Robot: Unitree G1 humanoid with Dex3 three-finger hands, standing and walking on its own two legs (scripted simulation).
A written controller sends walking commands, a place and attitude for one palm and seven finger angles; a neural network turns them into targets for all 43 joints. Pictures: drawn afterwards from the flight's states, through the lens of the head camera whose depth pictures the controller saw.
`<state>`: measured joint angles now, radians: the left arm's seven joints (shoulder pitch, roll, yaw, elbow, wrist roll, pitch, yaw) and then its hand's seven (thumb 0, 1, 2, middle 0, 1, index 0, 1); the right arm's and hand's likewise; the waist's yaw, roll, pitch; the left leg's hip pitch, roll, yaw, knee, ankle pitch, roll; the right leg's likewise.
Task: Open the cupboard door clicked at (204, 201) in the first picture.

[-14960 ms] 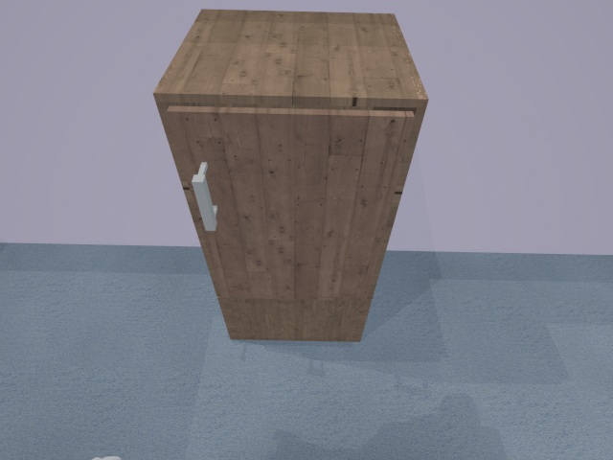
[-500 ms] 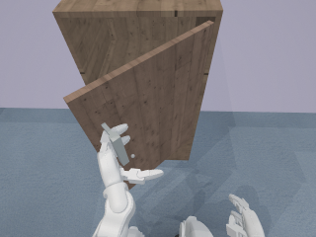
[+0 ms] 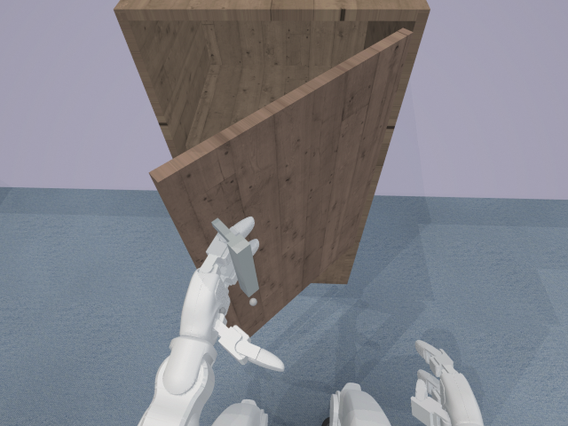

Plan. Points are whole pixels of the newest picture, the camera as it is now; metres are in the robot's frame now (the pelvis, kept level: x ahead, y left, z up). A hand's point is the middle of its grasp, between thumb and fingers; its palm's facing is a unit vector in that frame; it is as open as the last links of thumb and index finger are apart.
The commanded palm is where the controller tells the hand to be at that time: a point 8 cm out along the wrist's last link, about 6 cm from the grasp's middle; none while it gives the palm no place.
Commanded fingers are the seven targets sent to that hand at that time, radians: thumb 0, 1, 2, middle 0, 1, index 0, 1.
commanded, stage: slide the hand sideways off the handle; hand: left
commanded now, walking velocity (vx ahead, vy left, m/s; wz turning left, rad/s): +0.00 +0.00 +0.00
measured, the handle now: (235, 259) +0.33 +0.09 +0.05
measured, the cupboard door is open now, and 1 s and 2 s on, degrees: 45 43 43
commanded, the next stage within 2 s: draw the hand back to the body in 0.94 s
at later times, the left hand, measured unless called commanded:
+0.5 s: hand (224, 327) +0.24 +0.09 +0.05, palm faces -0.02 -1.00 +0.01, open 16.1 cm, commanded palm +0.20 +0.15 +0.04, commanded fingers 0.00 -0.50 0.30 -0.15 -0.30 -0.15 -0.30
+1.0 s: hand (185, 357) +0.20 +0.13 +0.04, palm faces +0.00 -1.00 -0.02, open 16.3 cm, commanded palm +0.17 +0.19 +0.04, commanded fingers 0.00 -0.50 0.30 -0.15 -0.30 -0.15 -0.30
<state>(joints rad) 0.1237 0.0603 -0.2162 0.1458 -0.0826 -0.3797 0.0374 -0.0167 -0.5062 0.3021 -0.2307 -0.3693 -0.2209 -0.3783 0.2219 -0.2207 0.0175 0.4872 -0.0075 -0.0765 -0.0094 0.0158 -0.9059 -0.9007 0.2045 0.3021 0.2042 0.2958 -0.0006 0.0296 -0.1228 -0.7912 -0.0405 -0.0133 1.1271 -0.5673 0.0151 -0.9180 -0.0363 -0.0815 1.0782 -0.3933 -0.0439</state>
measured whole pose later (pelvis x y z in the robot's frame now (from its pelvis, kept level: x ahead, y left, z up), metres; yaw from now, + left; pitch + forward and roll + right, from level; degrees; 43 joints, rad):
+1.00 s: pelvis +0.02 -0.01 -0.02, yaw +0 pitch +17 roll -1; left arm 0.62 0.16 -0.01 -0.25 -0.18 -0.40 -0.14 -0.02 -0.50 0.30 -0.15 -0.30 -0.16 -0.30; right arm 0.24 -0.22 0.00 0.38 0.01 -0.08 -0.04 0.02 -0.91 -0.90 0.20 0.30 0.20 0.30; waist 0.01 0.02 -0.17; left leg -0.89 -0.02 -0.04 1.26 -0.66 0.00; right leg -1.02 -0.02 -0.11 1.20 -0.48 -0.06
